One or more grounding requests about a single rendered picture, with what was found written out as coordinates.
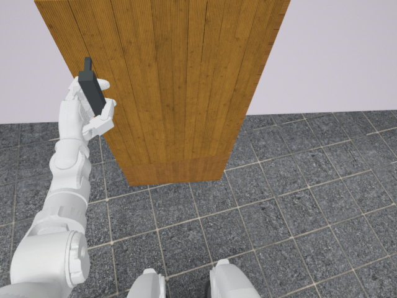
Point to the left robot hand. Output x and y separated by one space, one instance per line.
74 115

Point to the cupboard door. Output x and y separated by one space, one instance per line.
180 71

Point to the left robot shin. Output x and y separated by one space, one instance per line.
149 270

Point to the left robot forearm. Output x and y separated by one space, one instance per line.
67 199

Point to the robot left upper arm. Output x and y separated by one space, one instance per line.
49 266

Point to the handle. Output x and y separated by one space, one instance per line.
90 87

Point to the robot right thigh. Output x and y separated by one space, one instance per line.
228 281

